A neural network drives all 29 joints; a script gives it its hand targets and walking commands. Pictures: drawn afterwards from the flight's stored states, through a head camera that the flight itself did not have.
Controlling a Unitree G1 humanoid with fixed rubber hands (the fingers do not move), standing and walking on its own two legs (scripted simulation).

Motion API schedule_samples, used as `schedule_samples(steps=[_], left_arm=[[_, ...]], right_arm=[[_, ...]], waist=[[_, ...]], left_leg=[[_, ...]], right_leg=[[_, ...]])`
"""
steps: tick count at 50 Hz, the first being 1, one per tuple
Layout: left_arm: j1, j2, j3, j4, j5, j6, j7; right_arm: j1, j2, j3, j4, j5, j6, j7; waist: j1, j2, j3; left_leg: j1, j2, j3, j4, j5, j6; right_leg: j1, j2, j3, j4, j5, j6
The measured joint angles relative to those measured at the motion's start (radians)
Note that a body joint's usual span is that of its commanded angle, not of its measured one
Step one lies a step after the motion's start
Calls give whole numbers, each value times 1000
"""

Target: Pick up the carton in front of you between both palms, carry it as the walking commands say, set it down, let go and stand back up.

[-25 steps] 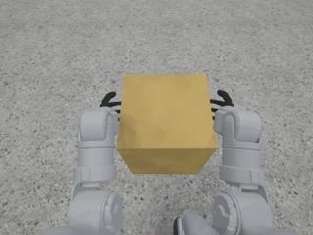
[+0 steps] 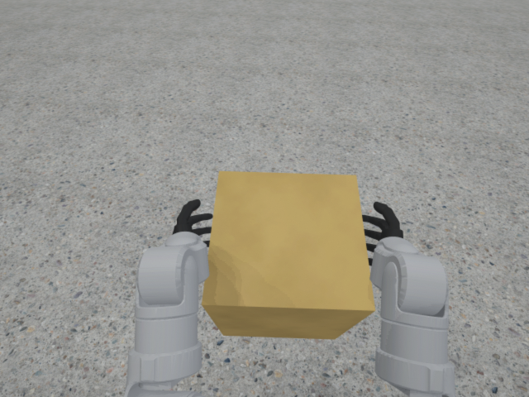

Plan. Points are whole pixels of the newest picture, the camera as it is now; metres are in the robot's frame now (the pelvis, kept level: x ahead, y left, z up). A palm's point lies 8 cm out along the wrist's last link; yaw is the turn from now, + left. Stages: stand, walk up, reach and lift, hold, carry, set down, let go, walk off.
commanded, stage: carry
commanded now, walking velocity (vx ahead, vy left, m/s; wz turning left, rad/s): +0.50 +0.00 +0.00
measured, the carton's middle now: (282, 263) +0.33 +0.02 +0.03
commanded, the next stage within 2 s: none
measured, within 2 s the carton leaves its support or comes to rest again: neither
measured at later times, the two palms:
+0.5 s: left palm (266, 138) +0.61 +0.08 +0.09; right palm (398, 142) +0.62 -0.21 +0.10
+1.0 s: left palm (266, 96) +0.85 +0.10 +0.08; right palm (371, 100) +0.84 -0.19 +0.08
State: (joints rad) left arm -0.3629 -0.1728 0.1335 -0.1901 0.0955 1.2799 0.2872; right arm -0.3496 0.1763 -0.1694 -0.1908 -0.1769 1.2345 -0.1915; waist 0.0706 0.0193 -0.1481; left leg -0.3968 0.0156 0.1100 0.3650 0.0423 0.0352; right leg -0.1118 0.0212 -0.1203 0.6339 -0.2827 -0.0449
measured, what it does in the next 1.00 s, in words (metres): walks ahead: right foot, then left foot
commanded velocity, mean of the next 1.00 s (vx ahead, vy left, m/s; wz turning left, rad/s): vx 0.50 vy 0.00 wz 0.00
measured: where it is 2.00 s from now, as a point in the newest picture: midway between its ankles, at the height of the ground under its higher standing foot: (299, 287)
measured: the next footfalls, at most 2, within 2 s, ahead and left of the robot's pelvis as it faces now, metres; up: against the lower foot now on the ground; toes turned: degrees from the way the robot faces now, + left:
right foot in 0.40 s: +0.35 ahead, -0.14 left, +0.00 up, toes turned -7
left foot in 0.82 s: +0.60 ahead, +0.05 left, +0.00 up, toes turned +7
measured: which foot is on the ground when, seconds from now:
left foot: down 0.00-0.42, up 0.44-0.80, down 0.82-1.00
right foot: down 0.00-0.00, up 0.02-0.38, down 0.40-0.82, up 0.84-1.00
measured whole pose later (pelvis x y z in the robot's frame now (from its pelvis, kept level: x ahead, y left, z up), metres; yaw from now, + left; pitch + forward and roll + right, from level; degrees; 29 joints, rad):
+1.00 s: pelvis +0.56 -0.03 +0.01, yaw -3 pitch +5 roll -1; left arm -0.32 -0.17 0.16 -0.15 0.13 1.26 0.25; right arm -0.35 0.18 -0.14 -0.11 -0.14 1.23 -0.25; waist -0.01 0.00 -0.07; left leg -0.25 0.02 0.18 0.36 -0.19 0.06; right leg -0.47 -0.04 -0.07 1.00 -0.40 0.00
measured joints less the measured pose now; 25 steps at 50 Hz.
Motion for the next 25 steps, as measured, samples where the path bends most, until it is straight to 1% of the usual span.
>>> schedule_samples(steps=[1, 2, 3, 4, 5, 6, 7, 9, 12, 14, 17, 19, 20, 21, 23, 24, 25], left_arm=[[-18, 19, 8, 13, 2, -5, -14], [-39, 41, 17, 34, 1, -10, -29], [-56, 58, 25, 57, -3, -9, -40], [-73, 70, 30, 86, -6, -5, -47], [-92, 78, 35, 118, -8, 1, -51], [-114, 82, 38, 152, -7, 5, -56], [-135, 86, 40, 185, -3, 7, -60], [-175, 97, 44, 246, 6, 6, -72], [-232, 120, 55, 317, 14, -9, -90], [-267, 133, 70, 354, 15, -20, -96], [-315, 145, 99, 399, 17, -34, -101], [-348, 147, 113, 430, 21, -39, -102], [-368, 145, 116, 448, 25, -44, -101], [-382, 137, 115, 462, 33, -59, -99], [-391, 113, 114, 477, 43, -78, -78], [-385, 102, 117, 475, 43, -77, -65], [-373, 93, 121, 465, 39, -72, -54]], right_arm=[[-20, 6, 3, 23, 0, -14, -10], [-43, 8, 11, 51, 0, -25, -22], [-64, 5, 19, 78, 6, -24, -40], [-79, 0, 23, 99, 20, -15, -60], [-89, -9, 24, 116, 36, -3, -79], [-101, -19, 22, 134, 53, 8, -94], [-115, -29, 19, 155, 71, 17, -108], [-155, -50, 11, 204, 103, 27, -133], [-240, -73, 0, 293, 137, 22, -160], [-298, -83, -8, 351, 147, 11, -169], [-372, -91, -20, 425, 145, -4, -172], [-411, -99, -30, 461, 134, -8, -163], [-429, -108, -36, 475, 128, -9, -153], [-443, -121, -41, 488, 122, -18, -138], [-452, -140, -59, 509, 108, -36, -105], [-450, -143, -67, 516, 104, -39, -96], [-445, -142, -72, 518, 101, -37, -91]], waist=[[-19, -27, -11], [-39, -49, -12], [-56, -52, -13], [-72, -48, -14], [-86, -45, -12], [-98, -42, -9], [-109, -40, -3], [-127, -38, 10], [-151, -34, 34], [-160, -28, 48], [-158, -17, 57], [-147, -8, 57], [-139, -4, 57], [-127, 9, 65], [-105, 8, 83], [-97, 2, 92], [-91, -3, 101]], left_leg=[[-4, -23, 11, 42, -120, 30], [-21, -41, 22, 97, -181, 48], [-32, -47, 29, 135, -206, 57], [-34, -48, 31, 157, -217, 57], [-29, -48, 31, 170, -231, 56], [-20, -48, 29, 176, -247, 55], [-7, -47, 28, 177, -262, 54], [22, -45, 27, 172, -288, 49], [67, -39, 24, 162, -323, 35], [99, -32, 19, 156, -350, 21], [147, -10, 11, 160, -405, -7], [171, 11, 2, 199, -462, -30], [164, 24, -3, 255, -498, -37], [134, 40, -18, 351, -498, -39], [38, 22, -67, 587, -519, -39], [-10, 11, -76, 679, -522, -37], [-53, 5, -76, 733, -511, -36]], right_leg=[[-46, -19, 28, 125, -73, 7], [-112, -24, 67, 271, -139, 14], [-183, -19, 91, 402, -179, 15], [-249, -16, 101, 497, -190, 12], [-309, -18, 103, 552, -188, 10], [-364, -25, 102, 574, -178, 9], [-413, -36, 99, 569, -163, 9], [-492, -62, 91, 507, -119, 14], [-561, -96, 83, 352, -34, 20], [-567, -105, 78, 231, 24, 20], [-522, -90, 52, 53, 85, 15], [-444, -68, 12, -74, 121, 5], [-413, -59, 0, -109, 173, -7], [-414, -49, -13, -77, 180, -16], [-402, -44, -20, -38, 119, -26], [-383, -45, -20, -47, 96, -27], [-359, -45, -19, -69, 84, -27]])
